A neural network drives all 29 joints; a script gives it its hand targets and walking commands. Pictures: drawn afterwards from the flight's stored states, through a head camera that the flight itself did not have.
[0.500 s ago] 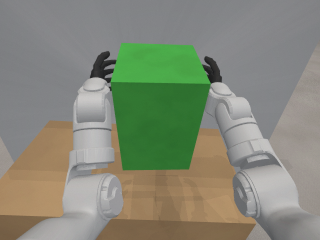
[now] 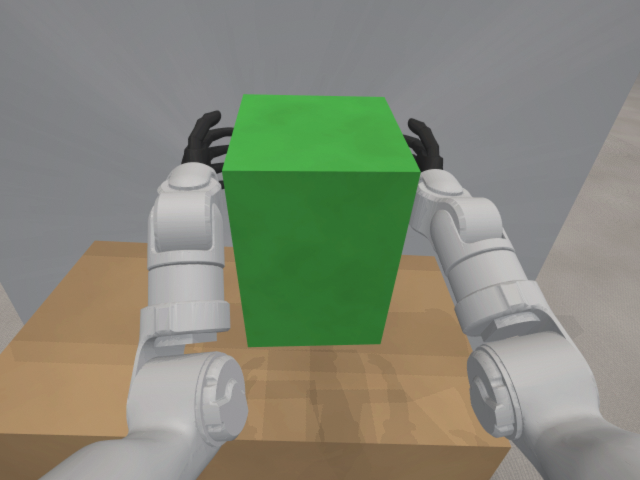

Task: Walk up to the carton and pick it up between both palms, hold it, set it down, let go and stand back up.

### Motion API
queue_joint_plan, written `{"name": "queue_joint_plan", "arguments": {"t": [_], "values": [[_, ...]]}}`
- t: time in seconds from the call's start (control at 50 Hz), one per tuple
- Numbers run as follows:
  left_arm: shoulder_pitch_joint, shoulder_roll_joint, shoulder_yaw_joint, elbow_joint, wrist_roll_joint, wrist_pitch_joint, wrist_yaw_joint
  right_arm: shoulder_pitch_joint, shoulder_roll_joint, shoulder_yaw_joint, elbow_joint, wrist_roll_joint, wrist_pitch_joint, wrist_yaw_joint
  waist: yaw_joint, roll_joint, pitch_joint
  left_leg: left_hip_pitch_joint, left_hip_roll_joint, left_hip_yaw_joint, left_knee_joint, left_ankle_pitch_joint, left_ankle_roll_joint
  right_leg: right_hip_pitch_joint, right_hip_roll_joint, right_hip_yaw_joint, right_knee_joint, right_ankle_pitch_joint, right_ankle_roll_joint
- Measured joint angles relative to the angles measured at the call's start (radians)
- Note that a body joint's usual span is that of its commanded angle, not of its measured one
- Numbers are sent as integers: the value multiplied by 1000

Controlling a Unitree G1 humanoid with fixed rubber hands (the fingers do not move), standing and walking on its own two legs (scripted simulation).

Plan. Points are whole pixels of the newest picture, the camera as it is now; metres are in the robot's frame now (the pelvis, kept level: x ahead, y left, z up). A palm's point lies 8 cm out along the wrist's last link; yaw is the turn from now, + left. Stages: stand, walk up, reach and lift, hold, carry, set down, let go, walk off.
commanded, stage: hold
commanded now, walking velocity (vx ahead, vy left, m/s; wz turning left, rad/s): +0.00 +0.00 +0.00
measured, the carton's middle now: (314, 224) +0.36 +0.01 +0.21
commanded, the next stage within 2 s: none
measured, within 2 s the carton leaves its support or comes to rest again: neither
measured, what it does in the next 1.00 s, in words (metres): stands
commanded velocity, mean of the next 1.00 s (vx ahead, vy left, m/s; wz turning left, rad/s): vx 0.00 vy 0.00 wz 0.00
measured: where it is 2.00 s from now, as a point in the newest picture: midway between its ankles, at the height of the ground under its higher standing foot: outside the picture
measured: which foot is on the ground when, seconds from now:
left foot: down 0.00-1.00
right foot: down 0.00-1.00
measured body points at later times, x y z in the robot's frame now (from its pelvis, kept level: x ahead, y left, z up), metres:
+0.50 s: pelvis +0.00 +0.00 +0.00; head -0.09 +0.04 +0.44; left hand +0.38 +0.15 +0.27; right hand +0.38 -0.12 +0.27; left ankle +0.04 +0.11 -0.75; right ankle -0.01 -0.11 -0.75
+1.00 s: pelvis +0.00 +0.00 +0.00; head -0.09 +0.04 +0.44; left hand +0.38 +0.14 +0.28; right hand +0.37 -0.12 +0.27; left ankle +0.04 +0.11 -0.75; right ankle -0.01 -0.11 -0.75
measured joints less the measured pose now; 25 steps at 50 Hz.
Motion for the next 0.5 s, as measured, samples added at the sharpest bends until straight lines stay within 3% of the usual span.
{"name": "queue_joint_plan", "arguments": {"t": [0.36, 0.5], "values": [[32, 0, -16, -45, -6, 13, -2, 23, -2, 20, -36, 23, 7, -13, -12, -2, -3, 9, -1, -3, 5, -8, 0, 14, 0, -2, -5, -4, 1], [28, -7, -5, -37, -3, 7, -4, 23, -5, 27, -37, 18, 11, -13, -3, -3, 0, 9, -1, 2, -1, -2, 2, 10, -1, 3, -6, 2, 2]]}}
